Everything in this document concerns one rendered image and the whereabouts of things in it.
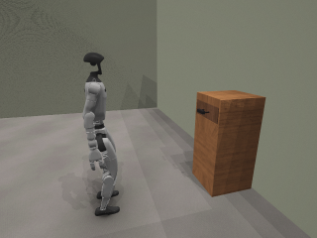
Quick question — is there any robot right forearm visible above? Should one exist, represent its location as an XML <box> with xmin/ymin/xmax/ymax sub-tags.
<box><xmin>83</xmin><ymin>113</ymin><xmax>98</xmax><ymax>150</ymax></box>

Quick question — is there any handle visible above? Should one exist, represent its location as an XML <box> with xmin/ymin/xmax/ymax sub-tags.
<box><xmin>197</xmin><ymin>108</ymin><xmax>210</xmax><ymax>115</ymax></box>

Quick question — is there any cabinet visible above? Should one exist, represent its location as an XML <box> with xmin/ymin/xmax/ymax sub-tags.
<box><xmin>192</xmin><ymin>90</ymin><xmax>266</xmax><ymax>197</ymax></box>

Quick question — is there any robot right hand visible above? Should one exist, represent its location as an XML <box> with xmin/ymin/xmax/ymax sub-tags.
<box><xmin>88</xmin><ymin>148</ymin><xmax>104</xmax><ymax>171</ymax></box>

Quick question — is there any right robot upper arm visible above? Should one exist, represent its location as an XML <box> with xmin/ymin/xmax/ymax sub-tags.
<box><xmin>82</xmin><ymin>82</ymin><xmax>101</xmax><ymax>119</ymax></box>

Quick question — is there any robot right shin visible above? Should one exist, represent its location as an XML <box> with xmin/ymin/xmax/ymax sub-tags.
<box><xmin>101</xmin><ymin>176</ymin><xmax>117</xmax><ymax>210</ymax></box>

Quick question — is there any drawer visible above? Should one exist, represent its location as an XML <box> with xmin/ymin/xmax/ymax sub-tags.
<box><xmin>197</xmin><ymin>99</ymin><xmax>219</xmax><ymax>124</ymax></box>

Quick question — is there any right robot thigh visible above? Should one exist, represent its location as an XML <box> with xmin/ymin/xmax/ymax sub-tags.
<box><xmin>95</xmin><ymin>135</ymin><xmax>118</xmax><ymax>181</ymax></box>

